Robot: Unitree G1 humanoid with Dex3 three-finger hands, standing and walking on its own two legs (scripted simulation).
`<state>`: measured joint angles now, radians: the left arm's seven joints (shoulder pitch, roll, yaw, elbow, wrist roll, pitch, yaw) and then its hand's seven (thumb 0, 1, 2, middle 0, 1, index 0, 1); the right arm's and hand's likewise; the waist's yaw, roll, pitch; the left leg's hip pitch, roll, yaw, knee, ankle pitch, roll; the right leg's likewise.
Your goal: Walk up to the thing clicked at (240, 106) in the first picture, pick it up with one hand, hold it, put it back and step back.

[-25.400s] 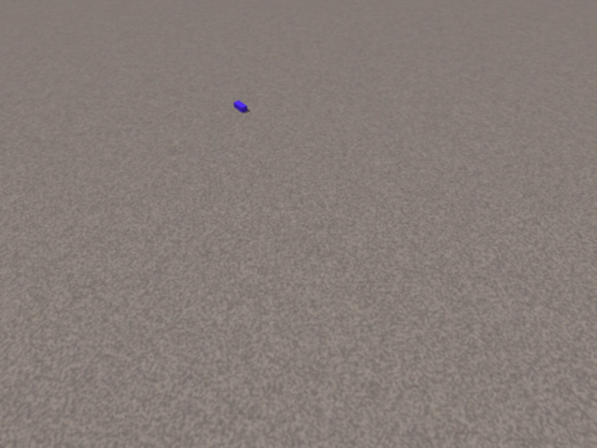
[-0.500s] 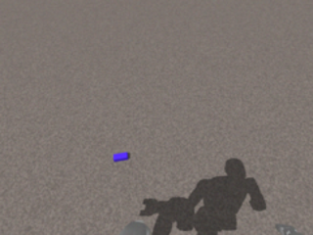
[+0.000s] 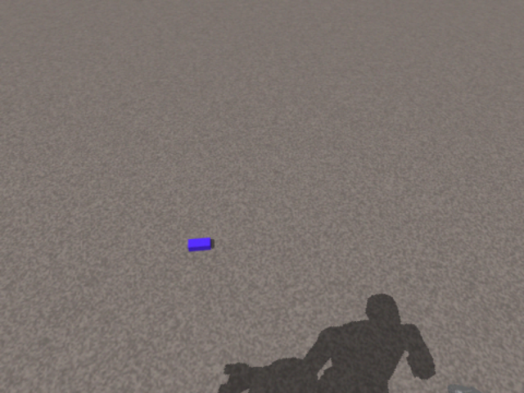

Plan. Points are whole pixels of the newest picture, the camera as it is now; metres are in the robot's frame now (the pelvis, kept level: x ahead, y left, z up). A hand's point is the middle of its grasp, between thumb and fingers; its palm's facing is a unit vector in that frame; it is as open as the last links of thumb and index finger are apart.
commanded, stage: walk up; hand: left
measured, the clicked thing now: (199, 244) +0.81 +0.27 -0.74
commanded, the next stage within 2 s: stand in 0.86 s
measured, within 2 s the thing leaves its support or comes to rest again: neither
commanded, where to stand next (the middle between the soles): +0.45 +0.01 m, yaw +3 degrees
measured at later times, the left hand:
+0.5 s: hand out of the picture +0.07 +0.26 -0.14, palm faces +0.03 -0.94 -0.34, open 7.4 cm
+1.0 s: hand out of the picture +0.08 +0.25 -0.14, palm faces +0.02 -0.94 -0.33, open 7.4 cm
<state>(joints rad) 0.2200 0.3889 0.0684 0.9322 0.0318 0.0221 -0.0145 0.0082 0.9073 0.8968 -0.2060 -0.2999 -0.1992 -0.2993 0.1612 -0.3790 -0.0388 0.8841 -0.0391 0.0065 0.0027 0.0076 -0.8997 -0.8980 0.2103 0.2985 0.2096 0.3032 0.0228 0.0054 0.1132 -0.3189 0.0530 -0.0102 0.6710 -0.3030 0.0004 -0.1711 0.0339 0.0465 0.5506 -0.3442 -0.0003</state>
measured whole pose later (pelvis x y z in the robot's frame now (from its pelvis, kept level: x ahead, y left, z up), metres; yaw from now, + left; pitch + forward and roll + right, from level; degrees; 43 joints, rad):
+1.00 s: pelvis +0.00 +0.00 +0.02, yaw +1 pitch -3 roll +0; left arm 0.08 0.35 0.01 1.11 0.01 -0.01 -0.01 0.01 0.91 0.90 -0.21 -0.30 -0.20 -0.30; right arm 0.05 -0.33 -0.01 1.10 -0.01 -0.01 0.01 0.01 -0.90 -0.90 0.21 0.30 0.21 0.30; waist 0.01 -0.01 0.07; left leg -0.15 -0.01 -0.05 0.38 -0.17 -0.01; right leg -0.06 0.00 0.04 0.34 -0.22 0.02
